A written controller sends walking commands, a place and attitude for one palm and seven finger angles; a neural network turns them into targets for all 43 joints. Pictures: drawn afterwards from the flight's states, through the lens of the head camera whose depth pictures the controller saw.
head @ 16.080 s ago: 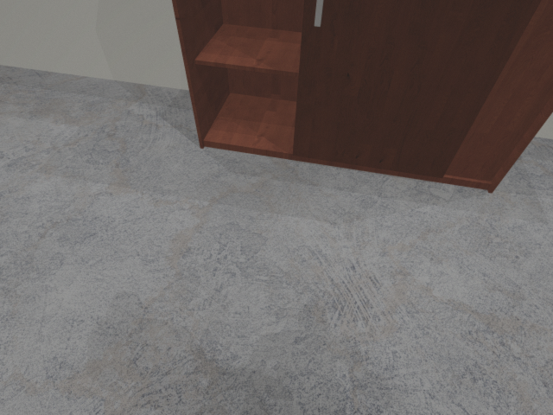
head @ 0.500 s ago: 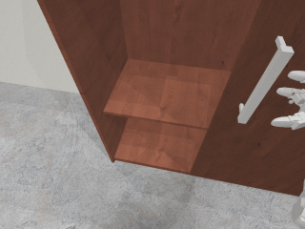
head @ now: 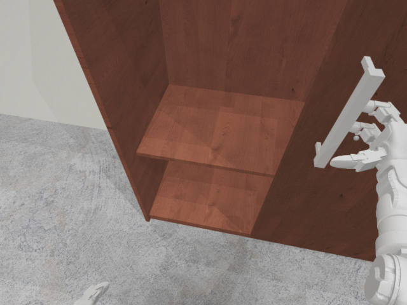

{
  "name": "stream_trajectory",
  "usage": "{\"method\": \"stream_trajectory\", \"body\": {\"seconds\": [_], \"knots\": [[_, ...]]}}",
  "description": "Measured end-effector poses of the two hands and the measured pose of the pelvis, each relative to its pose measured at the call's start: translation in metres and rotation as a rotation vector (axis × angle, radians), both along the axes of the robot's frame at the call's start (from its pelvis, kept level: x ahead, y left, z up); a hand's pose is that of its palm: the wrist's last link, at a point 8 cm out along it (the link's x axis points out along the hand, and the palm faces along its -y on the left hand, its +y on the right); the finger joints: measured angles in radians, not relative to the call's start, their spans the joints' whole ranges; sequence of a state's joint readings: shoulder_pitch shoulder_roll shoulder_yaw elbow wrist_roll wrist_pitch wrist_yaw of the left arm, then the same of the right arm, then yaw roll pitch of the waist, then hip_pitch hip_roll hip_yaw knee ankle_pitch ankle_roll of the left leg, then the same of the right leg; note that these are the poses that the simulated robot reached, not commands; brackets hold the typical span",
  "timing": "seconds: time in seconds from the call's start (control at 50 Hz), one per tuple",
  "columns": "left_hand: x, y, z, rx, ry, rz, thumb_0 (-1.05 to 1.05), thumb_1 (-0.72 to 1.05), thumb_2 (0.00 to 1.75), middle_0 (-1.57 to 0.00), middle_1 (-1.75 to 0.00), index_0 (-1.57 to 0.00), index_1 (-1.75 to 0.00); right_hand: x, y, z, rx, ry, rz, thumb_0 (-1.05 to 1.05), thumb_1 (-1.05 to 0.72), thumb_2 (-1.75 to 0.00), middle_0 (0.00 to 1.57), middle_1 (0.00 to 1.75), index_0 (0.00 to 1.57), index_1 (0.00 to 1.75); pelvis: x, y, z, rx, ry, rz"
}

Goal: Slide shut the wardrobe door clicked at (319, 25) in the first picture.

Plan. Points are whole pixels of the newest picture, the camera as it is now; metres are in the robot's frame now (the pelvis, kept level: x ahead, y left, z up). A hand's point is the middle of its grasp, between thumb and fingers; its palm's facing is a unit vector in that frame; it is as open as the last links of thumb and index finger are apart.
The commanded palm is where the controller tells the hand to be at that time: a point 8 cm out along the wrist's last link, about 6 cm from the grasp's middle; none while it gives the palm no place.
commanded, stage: feel for the door with the fingertips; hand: right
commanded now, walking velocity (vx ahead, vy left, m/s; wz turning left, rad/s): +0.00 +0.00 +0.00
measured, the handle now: (340, 119) +0.50 -0.21 +0.12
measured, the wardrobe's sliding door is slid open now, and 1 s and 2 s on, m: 0.52 0.52 0.52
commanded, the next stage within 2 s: slide the fingers in behind the handle in 0.34 s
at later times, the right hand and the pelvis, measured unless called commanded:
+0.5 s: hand (358, 128) +0.46 -0.23 +0.13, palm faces +0.06 +1.00 -0.02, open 13.6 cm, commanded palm +0.43 -0.28 +0.12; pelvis -0.01 +0.00 +0.00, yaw +0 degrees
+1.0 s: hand (357, 137) +0.43 -0.23 +0.13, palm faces +0.07 +1.00 -0.01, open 14.0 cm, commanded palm +0.41 -0.27 +0.12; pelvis +0.00 +0.00 +0.00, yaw +0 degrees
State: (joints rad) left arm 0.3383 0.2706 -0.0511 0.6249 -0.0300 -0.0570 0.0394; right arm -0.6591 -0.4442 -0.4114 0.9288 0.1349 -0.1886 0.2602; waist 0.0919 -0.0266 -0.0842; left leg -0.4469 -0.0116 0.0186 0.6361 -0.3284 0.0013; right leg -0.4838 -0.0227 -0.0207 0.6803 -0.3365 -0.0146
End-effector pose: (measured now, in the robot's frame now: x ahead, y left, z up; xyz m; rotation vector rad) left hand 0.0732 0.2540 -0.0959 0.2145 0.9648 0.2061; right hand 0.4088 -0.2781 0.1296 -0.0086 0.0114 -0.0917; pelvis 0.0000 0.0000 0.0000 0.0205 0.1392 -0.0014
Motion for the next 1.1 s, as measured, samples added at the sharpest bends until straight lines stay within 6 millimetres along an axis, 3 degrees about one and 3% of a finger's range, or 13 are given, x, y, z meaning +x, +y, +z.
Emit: {"method": "stream_trajectory", "body": {"seconds": [0.18, 0.4, 0.54, 0.68, 0.94, 1.1], "knots": [[-0.018, 0.009, -0.006, 0.018, 0.066, 0.003, 0.00, 0.91, 0.90, -0.20, -0.30, -0.20, -0.30, 0.009, -0.005, 0.010, -0.015, -0.011, 0.013, -0.02, 0.50, -0.30, 0.30, 1.20, 0.30, 1.20, -0.004, 0.004, -0.002, 0.001, 0.016, -0.012], [-0.056, 0.020, -0.008, 0.041, 0.166, 0.061, 0.00, 0.91, 0.90, -0.20, -0.30, -0.20, -0.30, 0.022, -0.005, 0.005, -0.012, -0.009, 0.021, -0.02, 0.50, -0.30, 0.32, 1.22, 0.33, 1.22, -0.004, 0.004, -0.004, 0.002, 0.043, 0.000], [-0.065, 0.017, -0.009, 0.042, 0.193, 0.068, 0.00, 0.91, 0.90, -0.20, -0.30, -0.20, -0.30, 0.025, -0.008, 0.006, -0.017, -0.002, 0.027, -0.02, 0.50, -0.30, 0.36, 1.24, 0.36, 1.25, -0.006, 0.003, -0.005, 0.006, 0.052, -0.003], [-0.057, 0.010, -0.008, 0.020, 0.157, 0.068, 0.00, 0.91, 0.90, -0.20, -0.30, -0.20, -0.30, 0.020, -0.003, 0.004, -0.008, -0.015, 0.030, -0.02, 0.50, -0.30, 0.33, 1.22, 0.33, 1.22, -0.005, 0.000, -0.004, 0.005, 0.043, 0.007], [-0.016, 0.000, -0.003, 0.009, 0.049, 0.020, 0.00, 0.91, 0.90, -0.20, -0.30, -0.20, -0.30, 0.003, -0.005, 0.001, -0.003, -0.025, 0.014, -0.02, 0.50, -0.30, 0.30, 1.20, 0.30, 1.20, -0.001, -0.004, -0.001, 0.005, 0.015, 0.002], [0.002, -0.002, 0.000, 0.008, 0.009, -0.012, 0.00, 0.91, 0.90, -0.20, -0.30, -0.20, -0.30, 0.001, 0.005, 0.003, 0.001, -0.023, 0.025, -0.02, 0.50, -0.30, 0.30, 1.20, 0.30, 1.20, 0.000, -0.005, 0.000, 0.005, 0.005, -0.008]]}}
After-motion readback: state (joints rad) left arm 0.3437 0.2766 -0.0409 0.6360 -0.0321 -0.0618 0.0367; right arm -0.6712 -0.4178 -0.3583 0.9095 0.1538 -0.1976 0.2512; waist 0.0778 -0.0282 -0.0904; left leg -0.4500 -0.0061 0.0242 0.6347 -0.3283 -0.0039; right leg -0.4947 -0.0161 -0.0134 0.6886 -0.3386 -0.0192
